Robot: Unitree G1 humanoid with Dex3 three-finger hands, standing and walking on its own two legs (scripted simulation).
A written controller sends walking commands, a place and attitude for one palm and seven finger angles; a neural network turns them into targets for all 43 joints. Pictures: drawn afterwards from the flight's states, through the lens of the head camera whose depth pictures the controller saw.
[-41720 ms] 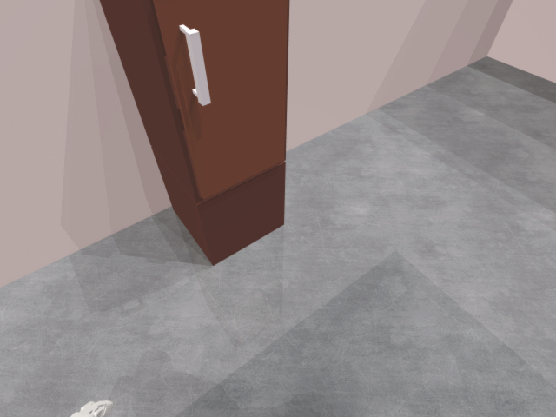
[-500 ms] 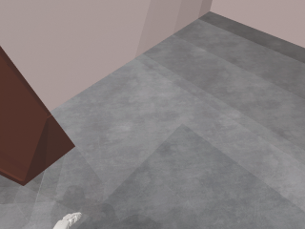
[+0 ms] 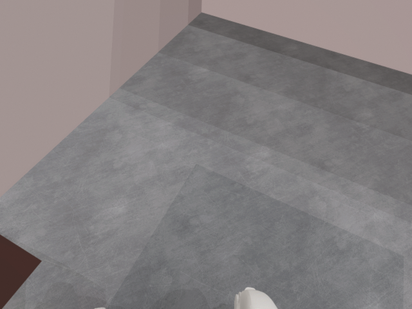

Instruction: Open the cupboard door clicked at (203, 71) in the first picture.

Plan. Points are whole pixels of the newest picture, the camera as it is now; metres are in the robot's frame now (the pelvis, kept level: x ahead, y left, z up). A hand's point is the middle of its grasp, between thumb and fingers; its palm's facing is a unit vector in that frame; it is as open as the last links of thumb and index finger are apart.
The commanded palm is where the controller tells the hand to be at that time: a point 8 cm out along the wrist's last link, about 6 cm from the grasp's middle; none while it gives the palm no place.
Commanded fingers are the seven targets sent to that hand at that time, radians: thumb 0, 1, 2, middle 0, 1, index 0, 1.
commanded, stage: walk to a spot facing it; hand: left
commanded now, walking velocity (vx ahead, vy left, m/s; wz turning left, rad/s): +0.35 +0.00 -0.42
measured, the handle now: out of the picture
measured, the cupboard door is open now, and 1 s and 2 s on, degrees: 46 46 46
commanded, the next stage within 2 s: turn to face it in 0.98 s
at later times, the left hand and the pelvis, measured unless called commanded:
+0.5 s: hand (158, 228) +0.31 +0.14 -0.19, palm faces -0.13 -0.97 -0.18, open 7.2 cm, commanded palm none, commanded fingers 0.00 0.90 0.90 -0.20 -0.30 -0.20 -0.30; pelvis +0.24 -0.04 -0.01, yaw -9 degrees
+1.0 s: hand (202, 151) +0.56 +0.04 -0.17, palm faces -0.18 -0.96 -0.21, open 7.2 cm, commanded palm none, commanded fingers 0.00 0.90 0.90 -0.20 -0.30 -0.20 -0.30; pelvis +0.47 -0.13 +0.00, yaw -12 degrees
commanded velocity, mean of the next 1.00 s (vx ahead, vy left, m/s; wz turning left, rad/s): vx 0.36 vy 0.00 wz -0.16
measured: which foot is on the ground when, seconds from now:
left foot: down 0.00-0.16, up 0.18-0.48, down 0.50-0.84, up 0.86-1.00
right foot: up 0.00-0.16, down 0.18-0.50, up 0.52-0.82, down 0.84-1.00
